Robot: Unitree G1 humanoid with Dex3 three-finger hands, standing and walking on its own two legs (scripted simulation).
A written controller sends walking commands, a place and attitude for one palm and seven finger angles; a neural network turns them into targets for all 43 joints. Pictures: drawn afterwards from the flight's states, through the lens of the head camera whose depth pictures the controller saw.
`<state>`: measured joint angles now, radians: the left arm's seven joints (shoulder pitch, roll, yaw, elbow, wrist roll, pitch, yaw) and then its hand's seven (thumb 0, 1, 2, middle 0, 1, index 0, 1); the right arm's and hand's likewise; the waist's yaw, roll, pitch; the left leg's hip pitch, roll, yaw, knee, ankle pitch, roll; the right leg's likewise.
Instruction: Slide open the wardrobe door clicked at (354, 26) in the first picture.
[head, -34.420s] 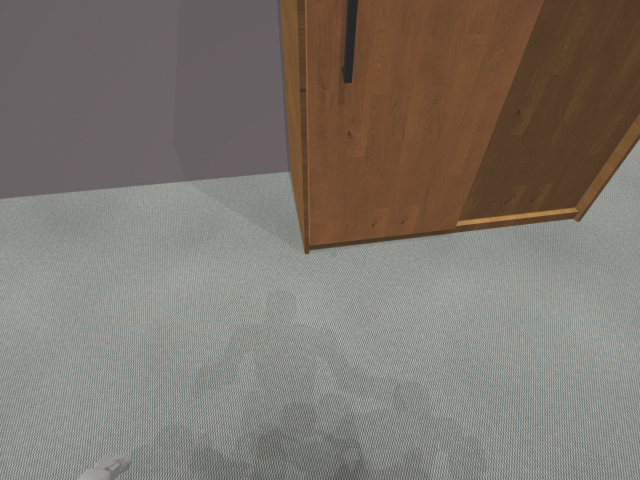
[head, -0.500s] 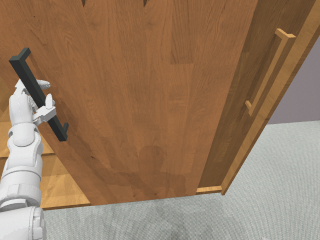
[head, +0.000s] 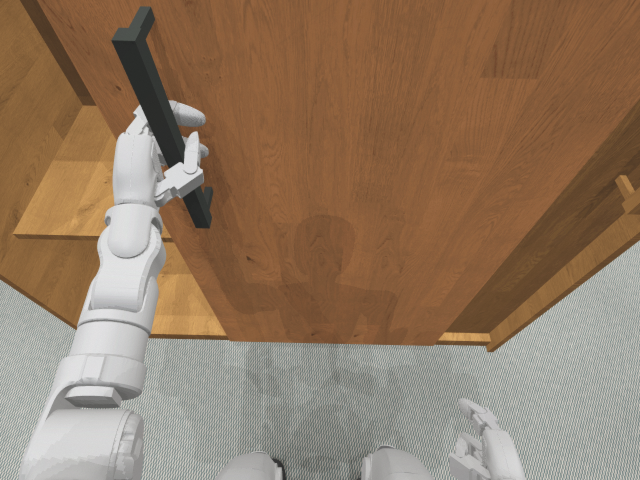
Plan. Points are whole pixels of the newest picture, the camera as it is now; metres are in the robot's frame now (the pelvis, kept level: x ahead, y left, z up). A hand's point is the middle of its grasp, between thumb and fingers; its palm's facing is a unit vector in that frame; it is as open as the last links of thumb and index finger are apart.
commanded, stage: stop walking and hold the door there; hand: left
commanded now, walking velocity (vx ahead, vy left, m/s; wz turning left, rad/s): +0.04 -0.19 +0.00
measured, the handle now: (179, 140) +0.46 +0.20 +0.14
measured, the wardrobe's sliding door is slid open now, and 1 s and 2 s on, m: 0.42 0.42 0.42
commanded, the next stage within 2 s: loosen the grip on the handle in 0.68 s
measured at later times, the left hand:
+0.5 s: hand (193, 170) +0.42 +0.18 +0.13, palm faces +0.09 -0.99 -0.11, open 5.1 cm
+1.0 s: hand (194, 162) +0.42 +0.18 +0.14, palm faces +0.12 -0.99 -0.10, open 7.5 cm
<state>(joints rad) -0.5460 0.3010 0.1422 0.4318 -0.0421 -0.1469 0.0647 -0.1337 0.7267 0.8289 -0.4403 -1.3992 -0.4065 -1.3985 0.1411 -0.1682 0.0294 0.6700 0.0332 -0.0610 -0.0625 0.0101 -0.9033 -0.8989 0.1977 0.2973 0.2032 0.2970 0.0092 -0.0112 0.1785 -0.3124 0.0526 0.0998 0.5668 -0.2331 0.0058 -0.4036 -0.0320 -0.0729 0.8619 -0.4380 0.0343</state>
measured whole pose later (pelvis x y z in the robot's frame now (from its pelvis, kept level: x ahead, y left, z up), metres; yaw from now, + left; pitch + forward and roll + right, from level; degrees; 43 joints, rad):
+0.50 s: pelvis -0.01 +0.04 +0.01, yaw -1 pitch -1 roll +0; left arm -0.58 0.25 0.09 0.48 -0.06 -0.11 0.08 -0.08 0.76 0.80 -0.45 -1.40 -0.40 -1.40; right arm 0.14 -0.26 0.02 0.66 0.03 -0.05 -0.08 0.01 -0.90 -0.90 0.20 0.30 0.20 0.30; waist -0.01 -0.03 0.14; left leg -0.23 0.01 0.10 0.53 -0.29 0.04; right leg -0.27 0.00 -0.05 0.51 -0.23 -0.01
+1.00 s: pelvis -0.02 +0.02 +0.00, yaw +0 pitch +2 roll +0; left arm -0.70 0.28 0.16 0.77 -0.05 -0.07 0.05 -0.02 0.32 0.64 -0.45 -1.40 -0.48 -1.40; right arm 0.30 -0.24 0.00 0.70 0.02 -0.11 -0.01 0.01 -0.90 -0.90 0.20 0.30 0.21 0.30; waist -0.06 -0.02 -0.01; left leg -0.31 0.01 0.08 0.53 -0.26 0.02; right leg -0.34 0.00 -0.07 0.52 -0.22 -0.04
